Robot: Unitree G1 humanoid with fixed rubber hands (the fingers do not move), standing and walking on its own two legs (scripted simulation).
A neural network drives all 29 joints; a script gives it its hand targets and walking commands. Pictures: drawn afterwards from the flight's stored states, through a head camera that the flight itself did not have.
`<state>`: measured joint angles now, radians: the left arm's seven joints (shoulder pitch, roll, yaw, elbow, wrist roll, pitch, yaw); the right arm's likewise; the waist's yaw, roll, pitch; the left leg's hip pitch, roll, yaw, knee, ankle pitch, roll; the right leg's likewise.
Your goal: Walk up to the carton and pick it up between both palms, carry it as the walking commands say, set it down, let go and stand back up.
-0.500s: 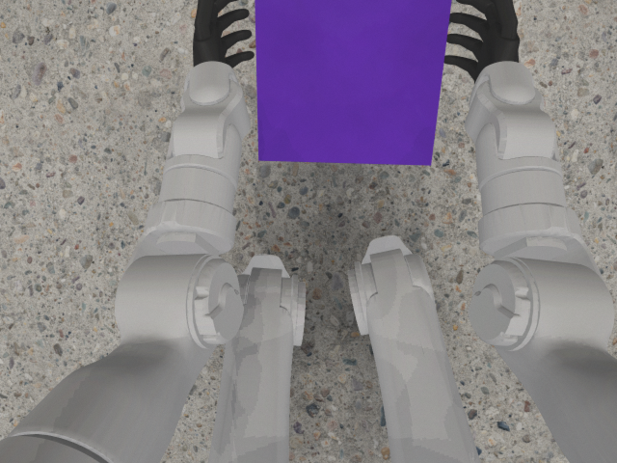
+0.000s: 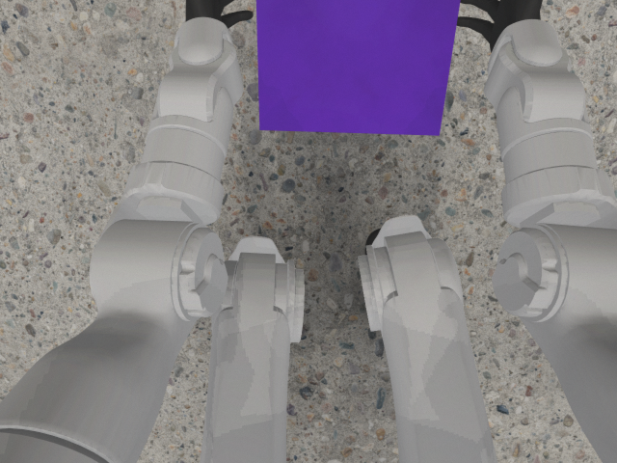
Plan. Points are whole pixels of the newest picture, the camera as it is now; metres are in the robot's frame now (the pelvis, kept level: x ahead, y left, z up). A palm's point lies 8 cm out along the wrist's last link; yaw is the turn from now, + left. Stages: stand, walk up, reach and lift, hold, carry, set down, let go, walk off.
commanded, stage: set down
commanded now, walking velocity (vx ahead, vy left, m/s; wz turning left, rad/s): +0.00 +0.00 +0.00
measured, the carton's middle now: (351, 28) +0.54 -0.08 -0.26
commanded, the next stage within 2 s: none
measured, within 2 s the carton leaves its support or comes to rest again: rests again in 1.28 s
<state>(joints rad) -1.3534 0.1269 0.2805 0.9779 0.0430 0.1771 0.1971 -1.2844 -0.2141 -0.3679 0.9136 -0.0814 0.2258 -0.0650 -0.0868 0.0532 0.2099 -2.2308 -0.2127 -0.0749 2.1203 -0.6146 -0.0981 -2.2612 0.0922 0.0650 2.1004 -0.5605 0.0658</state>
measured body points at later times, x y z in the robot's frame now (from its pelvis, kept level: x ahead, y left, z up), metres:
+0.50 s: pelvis +0.00 +0.00 -0.02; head +0.36 -0.04 +0.23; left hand +0.55 +0.08 -0.21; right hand +0.51 -0.23 -0.21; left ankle +0.10 +0.12 -0.36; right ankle +0.11 -0.12 -0.36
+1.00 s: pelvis +0.00 +0.00 -0.03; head +0.36 -0.04 +0.22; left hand +0.56 +0.08 -0.22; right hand +0.51 -0.23 -0.23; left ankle +0.10 +0.11 -0.36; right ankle +0.11 -0.12 -0.36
